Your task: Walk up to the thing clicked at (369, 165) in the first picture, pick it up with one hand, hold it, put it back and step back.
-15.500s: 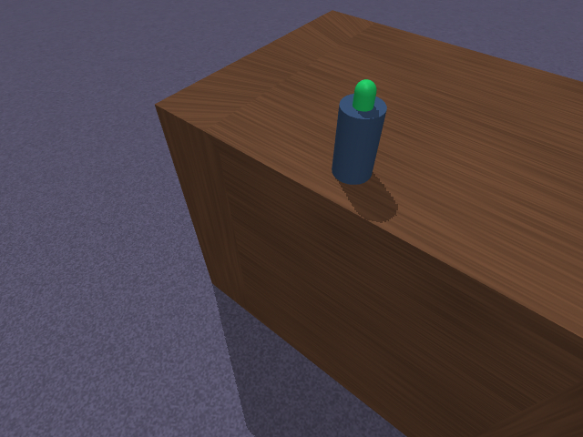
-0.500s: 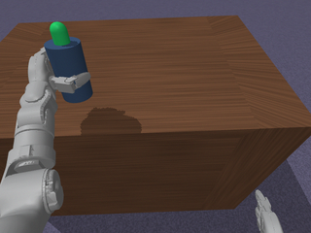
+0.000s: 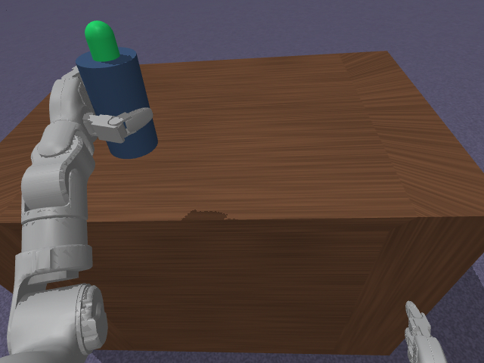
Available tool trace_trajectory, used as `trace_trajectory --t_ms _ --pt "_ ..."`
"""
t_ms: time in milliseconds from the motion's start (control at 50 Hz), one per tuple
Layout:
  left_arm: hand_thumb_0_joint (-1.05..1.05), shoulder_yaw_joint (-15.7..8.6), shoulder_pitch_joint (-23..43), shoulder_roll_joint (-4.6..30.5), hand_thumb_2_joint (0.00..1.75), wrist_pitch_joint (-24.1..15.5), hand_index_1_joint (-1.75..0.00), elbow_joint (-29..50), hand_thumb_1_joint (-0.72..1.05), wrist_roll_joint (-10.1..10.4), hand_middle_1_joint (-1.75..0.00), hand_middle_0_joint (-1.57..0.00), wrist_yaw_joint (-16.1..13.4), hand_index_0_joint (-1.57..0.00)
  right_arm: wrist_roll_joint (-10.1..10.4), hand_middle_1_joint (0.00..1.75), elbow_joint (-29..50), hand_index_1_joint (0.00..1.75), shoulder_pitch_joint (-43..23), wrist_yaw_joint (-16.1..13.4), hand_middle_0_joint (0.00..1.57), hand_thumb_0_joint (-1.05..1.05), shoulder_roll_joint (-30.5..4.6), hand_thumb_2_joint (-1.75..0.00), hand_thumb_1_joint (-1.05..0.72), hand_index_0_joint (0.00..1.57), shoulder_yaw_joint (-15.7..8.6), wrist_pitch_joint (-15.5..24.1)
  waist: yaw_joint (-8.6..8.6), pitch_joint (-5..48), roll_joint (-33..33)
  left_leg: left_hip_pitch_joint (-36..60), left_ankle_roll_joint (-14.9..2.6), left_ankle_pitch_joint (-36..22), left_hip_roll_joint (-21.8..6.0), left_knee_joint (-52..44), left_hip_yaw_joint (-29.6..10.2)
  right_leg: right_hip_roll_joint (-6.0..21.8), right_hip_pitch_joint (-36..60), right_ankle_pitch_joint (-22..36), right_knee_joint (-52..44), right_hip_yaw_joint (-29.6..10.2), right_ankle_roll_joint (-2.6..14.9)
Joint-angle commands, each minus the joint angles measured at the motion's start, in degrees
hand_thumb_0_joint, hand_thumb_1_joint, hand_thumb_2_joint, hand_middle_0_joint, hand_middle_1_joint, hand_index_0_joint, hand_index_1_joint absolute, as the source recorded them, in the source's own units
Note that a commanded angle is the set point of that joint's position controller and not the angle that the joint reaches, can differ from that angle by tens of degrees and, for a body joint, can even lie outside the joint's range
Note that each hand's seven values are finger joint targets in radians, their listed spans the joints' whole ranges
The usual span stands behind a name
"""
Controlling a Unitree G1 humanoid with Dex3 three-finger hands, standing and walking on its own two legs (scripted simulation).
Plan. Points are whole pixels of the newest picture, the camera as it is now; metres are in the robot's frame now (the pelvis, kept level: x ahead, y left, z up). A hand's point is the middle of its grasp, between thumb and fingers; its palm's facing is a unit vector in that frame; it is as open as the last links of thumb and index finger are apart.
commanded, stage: lift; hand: left
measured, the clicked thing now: (117, 91) +0.41 +0.18 +0.28
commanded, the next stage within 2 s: hold in 0.76 s
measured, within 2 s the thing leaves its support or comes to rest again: neither
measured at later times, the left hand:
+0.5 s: hand (108, 89) +0.36 +0.17 +0.31, palm faces +0.14 -0.99 +0.00, open 10.8 cm
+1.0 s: hand (92, 80) +0.34 +0.17 +0.34, palm faces +0.14 -0.99 -0.02, open 10.8 cm
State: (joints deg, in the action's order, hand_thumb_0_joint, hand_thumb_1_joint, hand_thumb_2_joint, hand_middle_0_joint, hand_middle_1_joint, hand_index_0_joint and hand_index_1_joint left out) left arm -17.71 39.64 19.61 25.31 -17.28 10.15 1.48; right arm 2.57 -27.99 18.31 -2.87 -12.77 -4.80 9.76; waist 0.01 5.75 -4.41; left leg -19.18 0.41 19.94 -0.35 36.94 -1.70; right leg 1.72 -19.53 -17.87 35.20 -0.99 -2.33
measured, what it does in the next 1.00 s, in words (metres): stands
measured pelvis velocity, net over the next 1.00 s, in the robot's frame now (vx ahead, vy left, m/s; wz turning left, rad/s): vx -0.02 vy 0.00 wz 0.01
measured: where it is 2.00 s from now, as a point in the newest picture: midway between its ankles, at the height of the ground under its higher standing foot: outside the picture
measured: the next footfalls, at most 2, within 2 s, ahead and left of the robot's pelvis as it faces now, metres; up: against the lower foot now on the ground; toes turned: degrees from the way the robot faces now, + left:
none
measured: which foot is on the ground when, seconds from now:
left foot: down 0.00-1.00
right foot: down 0.00-1.00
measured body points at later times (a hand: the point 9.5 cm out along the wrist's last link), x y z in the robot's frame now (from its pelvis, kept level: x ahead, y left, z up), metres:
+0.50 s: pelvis -0.01 -0.01 +0.00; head -0.05 -0.04 +0.45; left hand +0.34 +0.22 +0.32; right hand +0.16 -0.26 -0.07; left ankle -0.01 +0.12 -0.73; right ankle +0.00 -0.15 -0.73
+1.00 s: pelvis -0.02 +0.00 +0.00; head -0.06 -0.03 +0.45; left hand +0.32 +0.22 +0.34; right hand +0.16 -0.25 -0.07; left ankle -0.01 +0.12 -0.73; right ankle +0.00 -0.15 -0.73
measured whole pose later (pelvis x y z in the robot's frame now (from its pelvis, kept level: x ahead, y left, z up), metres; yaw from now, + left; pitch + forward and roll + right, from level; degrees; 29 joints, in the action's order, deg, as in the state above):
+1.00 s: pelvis -0.02 +0.00 +0.00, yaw +0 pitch -1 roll +0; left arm -17.9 43.1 20.7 51.8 1.3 14.1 0.0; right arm 4.8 -36.8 15.2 -0.9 -14.1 -5.4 14.9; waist -2.1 6.7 -4.8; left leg -16.3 0.2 18.0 0.5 35.2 -1.6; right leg 2.5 -17.1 -16.7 34.6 -1.1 -2.5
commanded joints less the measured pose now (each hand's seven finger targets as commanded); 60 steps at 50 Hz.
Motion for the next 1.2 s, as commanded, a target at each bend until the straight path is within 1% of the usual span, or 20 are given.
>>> trace_trajectory --t_ms 0,60,80,120,160,220,320,380,460,600,720,780,840,880,940,960,1040,1080,1120,1180 --pt "0.00 -3.07 28.72 12.42 1.33 0.91 -1.45 17.04 0.18 1.66 -1.45 -1.31 0.86 -1.33 0.50 0.05 10.36 0.05 -5.50 0.12 0.05 0.00 -6.53 -0.05 0.55 0.05 -2.18 3.51 -0.27 14.04 4.64 7.67 -0.98 -17.27 0.86 -5.17 2.02 -1.96 4.45 14.77 -4.70 4.44 1.92" --pt "0.00 -1.15 30.24 10.98 1.34 3.92 -1.45 21.21 0.19 1.78 -1.45 -1.30 1.13 -1.32 0.50 0.05 8.76 0.05 -5.50 0.55 0.05 0.00 -6.32 -0.05 0.55 0.05 -1.74 3.83 0.11 13.79 2.20 8.79 -0.99 -16.60 1.22 -5.68 2.23 -1.76 3.77 14.36 -4.87 4.03 2.05" --pt "0.00 -2.99 31.30 12.78 1.33 4.54 -1.44 22.51 0.20 2.18 -1.43 -1.28 0.98 -1.31 0.40 0.05 9.42 0.05 -4.94 0.36 0.05 0.00 -7.87 -0.05 0.55 0.05 -3.12 4.04 0.30 14.92 3.40 9.51 -1.04 -17.43 1.12 -5.47 2.11 -1.77 4.23 15.06 -5.05 4.20 1.83" --pt "0.00 -1.96 31.74 11.98 1.32 6.29 -1.42 24.98 0.20 2.07 -1.41 -1.27 0.67 -1.29 0.51 0.05 8.50 0.05 -5.27 0.80 0.05 0.00 -6.97 -0.05 0.55 0.05 -2.14 4.35 0.03 15.19 1.87 9.83 -1.03 -16.56 1.43 -5.62 2.12 -1.60 4.44 14.40 -5.17 3.97 1.97" --pt "0.00 -3.95 32.49 13.83 1.30 7.05 -1.39 27.72 0.20 2.52 -1.38 -1.24 0.04 -1.26 0.63 0.05 7.66 0.05 -5.85 0.73 0.05 0.00 -7.98 -0.05 0.55 0.05 -3.46 4.62 -0.48 15.65 2.04 9.80 -0.92 -15.66 1.38 -6.08 1.81 -1.61 5.18 13.27 -5.40 4.19 1.94" --pt "0.00 -4.29 32.84 13.76 1.28 8.82 -1.37 29.89 0.17 2.78 -1.37 -1.22 -0.85 -1.24 0.80 0.05 6.10 0.05 -6.63 0.95 0.05 0.00 -7.20 -0.05 0.55 0.05 -2.97 5.03 -1.03 14.85 1.73 9.66 -0.71 -15.29 1.29 -6.39 1.48 -1.86 4.80 12.48 -5.29 4.49 2.09" --pt "0.00 -5.47 31.89 13.80 1.29 11.18 -1.38 29.07 0.16 3.33 -1.38 -1.23 -2.00 -1.25 0.99 0.05 5.13 0.05 -8.26 0.68 0.05 0.00 -7.21 -0.05 0.55 0.05 -3.07 5.57 -1.55 14.20 3.16 9.02 -0.89 -14.23 1.57 -6.63 1.54 -1.53 5.52 11.54 -5.94 4.29 1.93" --pt "0.00 -4.14 31.12 12.61 1.31 12.83 -1.40 27.42 0.15 3.40 -1.39 -1.24 -1.75 -1.26 0.99 0.05 4.37 0.05 -9.55 0.83 0.05 0.00 -7.87 -0.05 0.55 0.05 -3.26 6.05 -1.12 12.01 3.32 8.18 -0.86 -11.63 1.58 -7.31 1.63 -1.59 4.44 9.49 -6.51 4.07 1.83" --pt "0.00 -3.71 30.04 12.61 1.32 15.07 -1.42 26.30 0.17 3.69 -1.41 -1.26 -0.90 -1.28 1.44 0.05 3.21 0.05 -9.99 1.43 0.05 0.00 -6.19 -0.05 0.55 0.05 -1.07 6.20 -1.95 10.60 3.79 6.94 -1.07 -10.86 1.85 -7.53 1.81 -1.43 4.33 8.67 -7.01 3.86 1.79" --pt "0.00 -5.24 33.10 14.32 1.28 17.24 -1.39 31.21 0.13 4.52 -1.38 -1.24 -1.23 -1.26 1.73 0.05 3.07 0.05 -9.59 1.33 0.05 0.00 -9.08 -0.05 0.55 0.05 -3.88 7.08 -1.26 14.60 4.49 9.53 -1.19 -12.45 1.88 -6.83 1.73 -1.43 4.76 9.84 -6.59 3.86 1.67" --pt "0.00 -6.31 34.01 15.54 1.29 17.53 -1.40 33.94 0.12 4.77 -1.39 -1.23 -1.83 -1.26 2.01 0.05 2.07 0.05 -10.04 1.04 0.05 0.00 -8.24 -0.05 0.55 0.05 -3.36 7.87 -1.80 15.76 3.55 10.11 -0.97 -15.14 1.78 -6.08 1.39 -1.50 4.85 12.06 -5.50 4.08 1.75" --pt "0.00 -5.05 33.88 13.81 1.31 18.82 -1.41 32.43 0.11 4.94 -1.40 -1.23 -2.05 -1.25 2.21 0.05 2.01 0.05 -9.89 1.28 0.05 0.00 -6.78 -0.05 0.55 0.05 -1.99 8.00 -1.39 14.22 3.44 9.87 -1.01 -16.43 1.98 -5.56 1.80 -1.32 4.57 13.58 -5.18 3.80 1.68" --pt "0.00 -4.46 33.62 13.78 1.31 20.25 -1.42 31.71 0.13 4.51 -1.41 -1.25 -1.88 -1.27 2.19 0.05 0.03 0.05 -10.35 1.73 0.05 0.00 -5.84 -0.05 0.55 0.05 -1.17 8.13 -2.71 12.82 1.42 8.52 -0.62 -16.06 1.85 -6.06 1.54 -1.40 4.11 12.69 -5.17 4.08 1.96" --pt "0.00 -4.95 33.96 14.78 1.26 20.95 -1.41 30.75 0.11 4.60 -1.40 -1.26 -1.76 -1.28 2.28 0.05 0.73 0.05 -10.95 1.60 0.05 0.00 -8.83 -0.05 0.54 0.05 -3.92 8.31 -1.95 12.96 2.34 8.59 -0.69 -14.13 1.72 -6.53 1.28 -1.55 3.78 11.21 -5.62 4.02 1.88" --pt "0.00 -2.27 34.25 11.48 1.24 22.06 -1.38 30.90 0.13 4.91 -1.38 -1.24 -1.02 -1.26 2.52 0.05 1.87 0.05 -11.66 2.24 0.05 0.00 -5.99 -0.05 0.55 0.05 -0.91 8.78 -1.81 12.36 2.20 8.61 -0.72 -13.91 1.73 -6.64 1.38 -1.67 3.44 11.05 -5.82 4.11 1.85" --pt "0.00 -4.66 33.88 14.40 1.24 22.14 -1.39 30.54 0.12 5.01 -1.38 -1.24 -0.89 -1.26 2.56 0.05 -0.27 0.05 -9.71 2.11 0.05 0.00 -7.23 -0.05 0.55 0.05 -2.48 8.57 -2.06 12.64 2.33 8.49 -0.80 -14.02 1.72 -6.41 1.34 -1.64 3.51 10.87 -5.74 4.07 1.90" --pt "0.00 -5.74 33.97 15.04 1.25 23.19 -1.38 31.84 0.14 5.68 -1.38 -1.23 -0.78 -1.25 2.73 0.05 0.62 0.05 -9.92 2.26 0.05 0.00 -8.24 -0.05 0.55 0.05 -3.23 8.91 -2.37 12.22 4.82 7.60 -0.99 -11.44 1.65 -7.10 0.96 -1.79 3.60 8.58 -6.28 4.21 1.72" --pt "0.00 -5.28 34.78 13.70 1.23 23.07 -1.37 32.85 0.12 6.24 -1.37 -1.23 -0.81 -1.25 2.91 0.05 2.67 0.05 -11.23 2.29 0.05 0.00 -7.32 -0.05 0.54 0.05 -2.74 9.55 -2.33 13.24 5.41 7.93 -1.02 -12.41 1.69 -6.68 1.21 -1.88 3.95 9.38 -6.23 4.14 1.59" --pt "0.00 -6.47 34.43 15.68 1.24 23.52 -1.37 33.20 0.16 5.86 -1.36 -1.22 -1.26 -1.24 2.92 0.05 1.38 0.05 -10.11 2.14 0.05 0.00 -8.55 -0.05 0.55 0.05 -4.09 9.33 -2.15 14.54 3.97 8.75 -0.90 -13.01 1.84 -6.44 1.43 -1.82 3.57 9.74 -5.75 4.01 1.75" --pt "0.00 -4.79 35.57 12.94 1.26 23.81 -1.40 35.21 0.14 6.03 -1.40 -1.25 -2.13 -1.27 3.02 0.05 1.58 0.05 -11.03 2.49 0.05 0.00 -6.62 -0.05 0.55 0.05 -2.46 9.63 -2.62 13.96 3.66 8.36 -0.77 -13.48 1.80 -6.25 1.26 -1.64 3.87 10.43 -5.69 4.12 1.70"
